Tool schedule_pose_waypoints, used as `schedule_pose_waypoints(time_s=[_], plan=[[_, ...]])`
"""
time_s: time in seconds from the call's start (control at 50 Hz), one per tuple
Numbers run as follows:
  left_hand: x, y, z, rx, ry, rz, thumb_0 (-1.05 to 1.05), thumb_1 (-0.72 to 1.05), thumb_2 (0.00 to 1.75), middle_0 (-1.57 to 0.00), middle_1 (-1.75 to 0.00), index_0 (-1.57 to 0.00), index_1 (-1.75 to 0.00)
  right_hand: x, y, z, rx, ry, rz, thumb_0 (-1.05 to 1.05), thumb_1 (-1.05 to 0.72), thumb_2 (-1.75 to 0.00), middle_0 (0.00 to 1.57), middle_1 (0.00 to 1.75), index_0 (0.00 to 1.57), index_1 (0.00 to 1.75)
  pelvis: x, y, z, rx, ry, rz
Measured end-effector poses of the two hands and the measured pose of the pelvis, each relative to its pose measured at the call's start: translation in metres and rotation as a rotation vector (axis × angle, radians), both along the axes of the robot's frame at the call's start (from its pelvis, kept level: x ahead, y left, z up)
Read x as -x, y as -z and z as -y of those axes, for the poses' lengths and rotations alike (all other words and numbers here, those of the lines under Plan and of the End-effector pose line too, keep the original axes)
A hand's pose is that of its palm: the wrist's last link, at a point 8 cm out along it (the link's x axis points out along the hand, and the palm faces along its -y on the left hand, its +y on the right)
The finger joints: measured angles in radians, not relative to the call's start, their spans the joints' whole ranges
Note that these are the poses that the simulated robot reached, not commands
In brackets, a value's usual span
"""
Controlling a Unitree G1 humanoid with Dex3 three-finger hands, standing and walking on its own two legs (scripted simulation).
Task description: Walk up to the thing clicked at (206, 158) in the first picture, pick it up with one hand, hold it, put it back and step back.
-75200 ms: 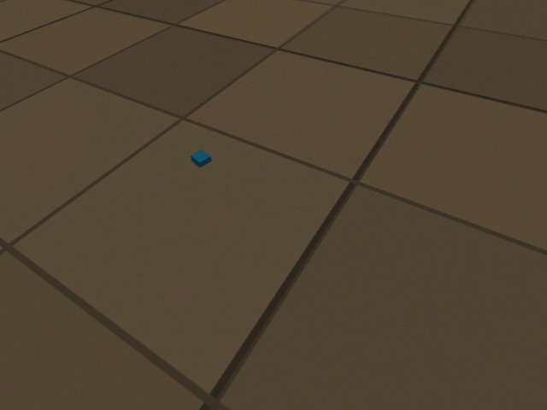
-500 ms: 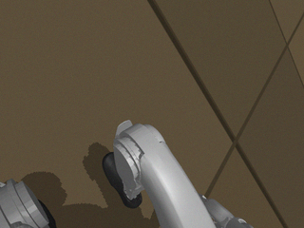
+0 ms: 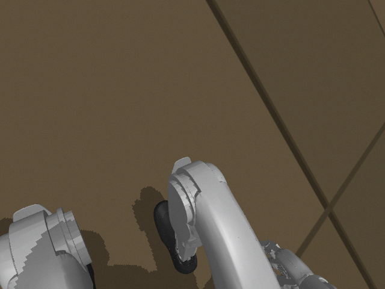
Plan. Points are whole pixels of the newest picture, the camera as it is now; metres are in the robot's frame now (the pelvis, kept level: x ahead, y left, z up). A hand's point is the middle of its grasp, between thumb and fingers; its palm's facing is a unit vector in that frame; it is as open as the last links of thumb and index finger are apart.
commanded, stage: settle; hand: left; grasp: from above
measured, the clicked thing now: out of the picture +0.50 +0.39 -0.24
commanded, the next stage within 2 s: lift in 0.24 s
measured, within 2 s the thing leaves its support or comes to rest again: neither
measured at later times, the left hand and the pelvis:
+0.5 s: hand out of the picture +0.48 +0.37 -0.14, palm faces -0.44 -0.13 -0.89, open 9.9 cm; pelvis -0.01 +0.00 +0.01, yaw +3 degrees
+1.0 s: hand out of the picture +0.40 +0.37 -0.01, palm faces -0.44 -0.16 -0.88, open 9.8 cm; pelvis -0.01 +0.00 +0.09, yaw +9 degrees
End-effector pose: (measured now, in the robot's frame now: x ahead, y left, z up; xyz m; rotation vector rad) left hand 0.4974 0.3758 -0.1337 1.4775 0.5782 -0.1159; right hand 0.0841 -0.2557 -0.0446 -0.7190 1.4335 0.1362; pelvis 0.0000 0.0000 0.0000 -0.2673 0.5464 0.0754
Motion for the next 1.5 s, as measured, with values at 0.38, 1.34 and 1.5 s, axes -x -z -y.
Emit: schedule_pose_waypoints(time_s=[0.38,1.34,1.5], plan=[[0.007,-0.037,0.008,0.013,0.031,-0.024,0.0,0.08,0.16,-0.82,-0.3,-0.86,-0.24,0.015,0.011,0.002,-0.006,0.088,-0.009,0.0,-0.9,-0.89,0.21,0.3,0.2,0.3,0.007,-0.004,0.003,-0.032,-0.025,-0.017],[0.158,-0.325,0.03,0.067,0.014,-0.009,0.0,0.16,0.07,-0.78,-0.28,-0.82,-0.22,-0.064,-0.145,-0.025,-0.191,0.224,0.302,0.0,-0.89,-0.89,0.21,0.3,0.21,0.3,0.006,-0.213,0.004,-0.159,-0.121,0.043],[0.183,-0.391,0.046,0.071,0.005,-0.013,0.0,0.16,0.07,-0.78,-0.29,-0.82,-0.24,-0.068,-0.212,-0.023,-0.207,0.246,0.367,0.0,-0.89,-0.89,0.21,0.3,0.21,0.3,-0.003,-0.277,0.004,-0.194,-0.137,0.13]])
